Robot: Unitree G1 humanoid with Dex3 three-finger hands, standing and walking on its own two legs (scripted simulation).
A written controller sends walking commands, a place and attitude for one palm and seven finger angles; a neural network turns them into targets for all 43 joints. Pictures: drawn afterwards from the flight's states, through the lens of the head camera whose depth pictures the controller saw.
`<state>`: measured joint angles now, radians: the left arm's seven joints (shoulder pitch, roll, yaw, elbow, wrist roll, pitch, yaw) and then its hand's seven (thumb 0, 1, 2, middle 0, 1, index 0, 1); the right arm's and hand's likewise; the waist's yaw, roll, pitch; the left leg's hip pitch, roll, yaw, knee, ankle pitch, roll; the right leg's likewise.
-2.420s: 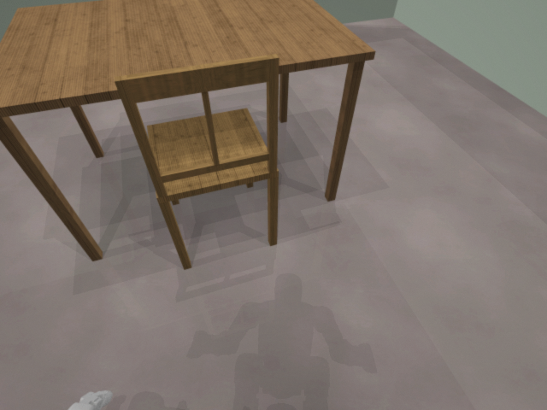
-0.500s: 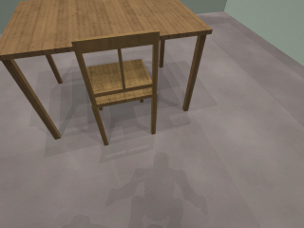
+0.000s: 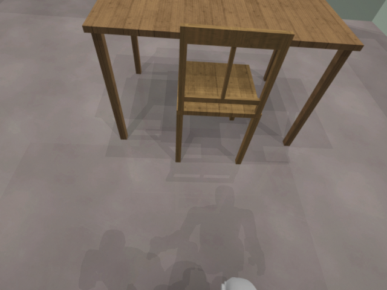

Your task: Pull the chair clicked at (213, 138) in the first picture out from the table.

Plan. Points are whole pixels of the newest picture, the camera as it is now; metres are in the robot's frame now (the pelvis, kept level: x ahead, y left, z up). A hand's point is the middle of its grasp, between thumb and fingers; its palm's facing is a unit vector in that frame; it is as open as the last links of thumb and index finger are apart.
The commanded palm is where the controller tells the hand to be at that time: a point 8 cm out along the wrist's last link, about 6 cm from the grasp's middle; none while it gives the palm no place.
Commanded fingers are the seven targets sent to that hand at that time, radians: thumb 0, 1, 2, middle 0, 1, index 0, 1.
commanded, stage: walk around to get in front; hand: left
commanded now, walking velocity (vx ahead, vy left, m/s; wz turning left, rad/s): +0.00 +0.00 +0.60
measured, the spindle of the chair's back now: (227, 74) +0.92 -0.11 -0.11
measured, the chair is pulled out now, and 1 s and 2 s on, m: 0.00 0.00 0.00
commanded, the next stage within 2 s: none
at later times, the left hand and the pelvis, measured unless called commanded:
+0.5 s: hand out of the picture -0.01 +0.16 -0.14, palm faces +0.32 -0.89 -0.31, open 7.4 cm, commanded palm none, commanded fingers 0.00 0.90 0.90 -0.20 -0.30 -0.20 -0.30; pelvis -0.02 -0.07 +0.00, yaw +18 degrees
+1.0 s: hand out of the picture -0.13 +0.21 -0.17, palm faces +0.61 -0.75 -0.26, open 7.4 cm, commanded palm none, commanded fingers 0.00 0.90 0.90 -0.20 -0.30 -0.20 -0.30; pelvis -0.05 -0.01 +0.00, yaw +36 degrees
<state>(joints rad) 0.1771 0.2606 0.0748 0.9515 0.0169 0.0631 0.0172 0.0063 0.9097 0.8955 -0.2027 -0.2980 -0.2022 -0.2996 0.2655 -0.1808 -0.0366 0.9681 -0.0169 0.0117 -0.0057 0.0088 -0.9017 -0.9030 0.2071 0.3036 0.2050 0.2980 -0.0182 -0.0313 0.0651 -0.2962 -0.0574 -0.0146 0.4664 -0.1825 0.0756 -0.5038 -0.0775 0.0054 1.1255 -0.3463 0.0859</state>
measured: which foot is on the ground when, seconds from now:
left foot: down 0.00-0.32, up 0.34-0.76, down 0.78-1.00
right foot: up 0.00-0.30, down 0.32-0.78, up 0.80-1.00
